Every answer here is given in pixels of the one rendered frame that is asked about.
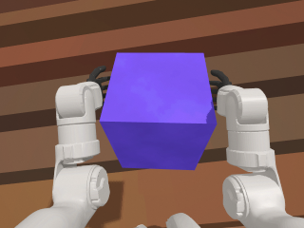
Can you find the left robot upper arm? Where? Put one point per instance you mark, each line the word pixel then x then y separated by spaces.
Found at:
pixel 78 192

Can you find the left robot hand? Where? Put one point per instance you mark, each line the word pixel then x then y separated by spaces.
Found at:
pixel 92 78

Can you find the right robot upper arm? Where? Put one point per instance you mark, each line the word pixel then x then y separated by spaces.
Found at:
pixel 256 200

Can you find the left robot forearm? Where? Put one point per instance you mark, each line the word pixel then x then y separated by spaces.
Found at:
pixel 76 107

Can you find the right robot forearm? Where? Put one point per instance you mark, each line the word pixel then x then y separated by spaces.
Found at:
pixel 247 122

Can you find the right robot hand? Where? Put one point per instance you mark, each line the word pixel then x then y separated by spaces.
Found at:
pixel 224 81

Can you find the carton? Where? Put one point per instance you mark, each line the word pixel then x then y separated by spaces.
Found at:
pixel 158 110

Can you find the right robot thigh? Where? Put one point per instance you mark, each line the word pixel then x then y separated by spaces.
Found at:
pixel 180 220

